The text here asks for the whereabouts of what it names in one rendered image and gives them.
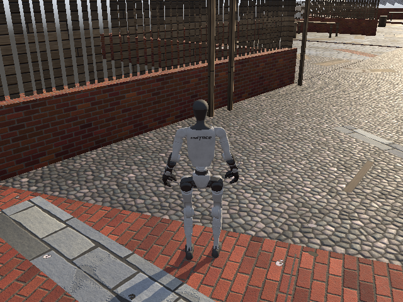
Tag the right robot foot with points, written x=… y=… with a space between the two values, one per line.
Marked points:
x=215 y=252

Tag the robot left hand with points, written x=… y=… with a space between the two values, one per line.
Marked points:
x=171 y=178

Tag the robot right upper arm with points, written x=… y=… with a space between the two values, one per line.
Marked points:
x=224 y=142

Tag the right robot forearm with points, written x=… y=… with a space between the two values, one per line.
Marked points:
x=232 y=164

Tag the left robot forearm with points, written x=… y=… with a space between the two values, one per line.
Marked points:
x=170 y=166

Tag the left robot thigh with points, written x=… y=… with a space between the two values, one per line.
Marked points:
x=186 y=185

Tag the robot right hand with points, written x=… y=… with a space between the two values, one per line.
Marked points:
x=231 y=174

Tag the robot left upper arm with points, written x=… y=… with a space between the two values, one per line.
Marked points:
x=177 y=144

